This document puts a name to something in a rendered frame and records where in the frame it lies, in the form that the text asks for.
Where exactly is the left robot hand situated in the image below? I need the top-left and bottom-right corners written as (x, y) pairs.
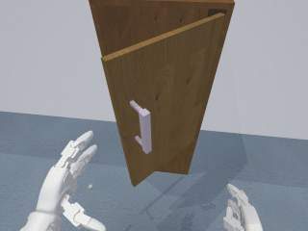
top-left (36, 130), bottom-right (107, 231)

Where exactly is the right robot hand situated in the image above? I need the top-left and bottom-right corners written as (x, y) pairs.
top-left (223, 184), bottom-right (263, 231)

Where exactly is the handle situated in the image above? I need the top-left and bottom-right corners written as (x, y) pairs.
top-left (130, 100), bottom-right (152, 154)

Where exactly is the left robot forearm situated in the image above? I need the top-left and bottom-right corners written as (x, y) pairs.
top-left (19, 211), bottom-right (63, 231)

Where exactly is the cupboard door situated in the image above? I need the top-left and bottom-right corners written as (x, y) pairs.
top-left (101, 13), bottom-right (226, 188)

